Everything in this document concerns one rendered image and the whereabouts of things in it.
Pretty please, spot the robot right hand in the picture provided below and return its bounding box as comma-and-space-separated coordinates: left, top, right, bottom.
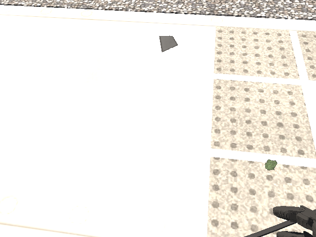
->
273, 205, 316, 237

